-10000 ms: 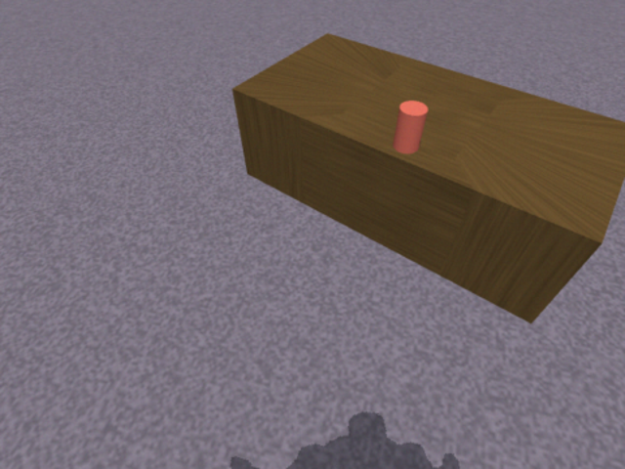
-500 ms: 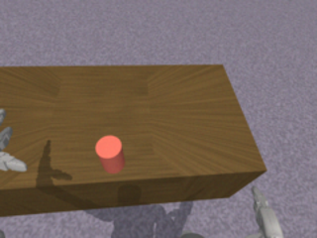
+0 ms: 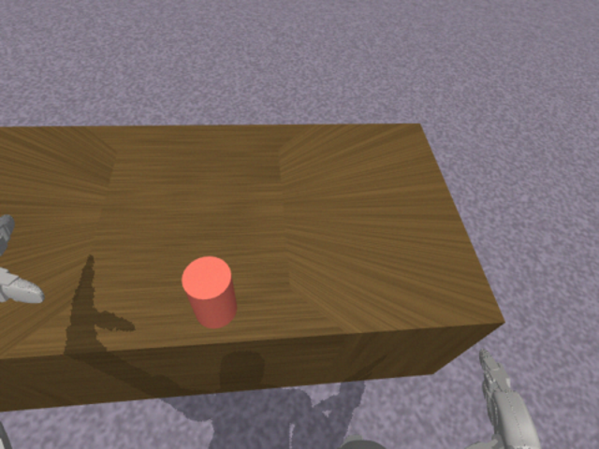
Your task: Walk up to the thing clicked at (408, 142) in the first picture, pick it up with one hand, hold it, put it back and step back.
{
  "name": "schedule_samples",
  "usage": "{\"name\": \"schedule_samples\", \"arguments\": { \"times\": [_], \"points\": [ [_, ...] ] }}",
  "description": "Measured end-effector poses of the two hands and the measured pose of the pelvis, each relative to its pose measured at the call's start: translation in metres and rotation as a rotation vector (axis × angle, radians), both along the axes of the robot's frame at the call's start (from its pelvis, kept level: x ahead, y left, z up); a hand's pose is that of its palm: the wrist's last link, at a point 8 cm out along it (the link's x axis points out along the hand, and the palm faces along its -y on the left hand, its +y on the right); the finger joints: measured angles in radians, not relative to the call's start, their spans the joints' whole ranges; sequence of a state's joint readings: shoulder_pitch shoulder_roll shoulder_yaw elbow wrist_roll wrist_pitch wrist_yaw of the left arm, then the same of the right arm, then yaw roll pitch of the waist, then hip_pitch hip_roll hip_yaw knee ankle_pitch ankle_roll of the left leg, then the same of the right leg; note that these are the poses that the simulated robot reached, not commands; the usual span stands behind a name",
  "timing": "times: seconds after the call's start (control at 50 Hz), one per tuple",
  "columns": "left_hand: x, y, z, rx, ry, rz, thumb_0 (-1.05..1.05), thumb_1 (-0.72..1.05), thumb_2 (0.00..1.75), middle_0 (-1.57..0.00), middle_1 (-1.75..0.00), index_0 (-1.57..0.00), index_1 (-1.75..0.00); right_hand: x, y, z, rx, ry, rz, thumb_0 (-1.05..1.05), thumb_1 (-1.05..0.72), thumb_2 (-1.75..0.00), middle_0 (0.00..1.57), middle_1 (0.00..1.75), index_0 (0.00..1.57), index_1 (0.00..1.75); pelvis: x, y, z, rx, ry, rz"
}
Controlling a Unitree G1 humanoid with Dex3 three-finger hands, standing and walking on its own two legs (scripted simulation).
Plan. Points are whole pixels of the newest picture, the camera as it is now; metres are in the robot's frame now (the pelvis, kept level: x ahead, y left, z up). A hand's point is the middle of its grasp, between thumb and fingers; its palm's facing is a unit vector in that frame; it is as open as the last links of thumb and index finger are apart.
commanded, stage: approach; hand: left
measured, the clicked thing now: (211, 294) +0.44 +0.14 -0.22
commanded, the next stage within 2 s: close in in 0.60 s
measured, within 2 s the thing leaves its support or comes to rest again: neither
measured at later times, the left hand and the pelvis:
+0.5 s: hand (110, 279) +0.40 +0.27 -0.07, palm faces +0.06 -1.00 +0.07, open 17.4 cm; pelvis -0.03 +0.00 -0.07, yaw +0 degrees
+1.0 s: hand (192, 300) +0.42 +0.18 -0.21, palm faces +0.02 -1.00 +0.03, open 17.6 cm; pelvis -0.07 -0.01 -0.17, yaw -1 degrees
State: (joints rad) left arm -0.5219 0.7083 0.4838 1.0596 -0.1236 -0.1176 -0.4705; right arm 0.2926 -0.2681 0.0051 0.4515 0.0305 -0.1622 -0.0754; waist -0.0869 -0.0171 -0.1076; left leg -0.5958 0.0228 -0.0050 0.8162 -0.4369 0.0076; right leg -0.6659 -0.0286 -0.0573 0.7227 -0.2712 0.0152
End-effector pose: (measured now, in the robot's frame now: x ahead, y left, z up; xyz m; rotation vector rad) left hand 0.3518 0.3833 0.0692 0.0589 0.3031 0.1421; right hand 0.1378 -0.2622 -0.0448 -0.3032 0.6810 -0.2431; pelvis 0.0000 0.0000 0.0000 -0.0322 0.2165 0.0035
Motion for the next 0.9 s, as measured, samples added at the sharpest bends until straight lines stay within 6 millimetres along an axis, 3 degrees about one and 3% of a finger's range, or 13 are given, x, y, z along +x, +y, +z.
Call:
{"name": "schedule_samples", "arguments": {
  "times": [0.14, 0.26, 0.4, 0.66, 0.8, 0.9],
  "points": [
    [0.003, 0.0, 0.001, -0.017, -0.025, -0.003, -0.01, -0.51, 0.04, -0.05, -0.05, -0.07, -0.05, -0.003, -0.002, -0.001, -0.009, -0.001, -0.002, -0.01, 0.54, -0.05, 0.05, 0.05, 0.06, 0.05, -0.003, 0.0, -0.002, 0.0, 0.007, 0.0],
    [0.009, -0.011, -0.023, -0.055, -0.104, -0.022, -0.01, -0.5, 0.02, -0.05, -0.04, -0.06, -0.04, -0.001, 0.0, -0.011, -0.015, 0.001, 0.03, -0.01, 0.55, -0.05, 0.05, 0.05, 0.06, 0.05, -0.01, -0.002, -0.014, -0.002, 0.05, 0.004],
    [0.019, -0.041, -0.088, -0.114, -0.196, -0.069, -0.01, -0.52, 0.02, -0.05, -0.05, -0.06, -0.05, -0.002, 0.003, -0.016, -0.061, -0.04, 0.093, -0.01, 0.56, -0.04, 0.05, 0.05, 0.06, 0.05, -0.023, -0.004, -0.042, -0.009, 0.128, 0.003],
    [0.032, -0.091, -0.211, -0.125, -0.221, -0.111, -0.02, -0.58, 0.03, -0.06, -0.06, -0.06, -0.07, -0.034, -0.006, -0.03, -0.222, -0.061, 0.138, -0.01, 0.53, -0.05, 0.05, 0.05, 0.06, 0.05, -0.049, -0.003, -0.108, -0.035, 0.255, 0.0],
    [0.038, -0.124, -0.26, -0.113, -0.22, -0.128, -0.02, -0.6, 0.02, -0.06, -0.07, -0.07, -0.07, -0.042, -0.001, -0.043, -0.256, -0.123, 0.153, -0.01, 0.52, -0.05, 0.06, 0.05, 0.06, 0.05, -0.061, -0.003, -0.143, -0.037, 0.291, -0.005],
    [0.044, -0.138, -0.28, -0.101, -0.258, -0.105, -0.02, -0.6, 0.02, -0.06, -0.08, -0.08, -0.07, -0.046, 0.0, -0.041, -0.295, -0.157, 0.169, -0.01, 0.53, -0.05, 0.06, 0.06, 0.06, 0.05, -0.067, -0.004, -0.162, -0.031, 0.307, -0.003]
  ]
}}
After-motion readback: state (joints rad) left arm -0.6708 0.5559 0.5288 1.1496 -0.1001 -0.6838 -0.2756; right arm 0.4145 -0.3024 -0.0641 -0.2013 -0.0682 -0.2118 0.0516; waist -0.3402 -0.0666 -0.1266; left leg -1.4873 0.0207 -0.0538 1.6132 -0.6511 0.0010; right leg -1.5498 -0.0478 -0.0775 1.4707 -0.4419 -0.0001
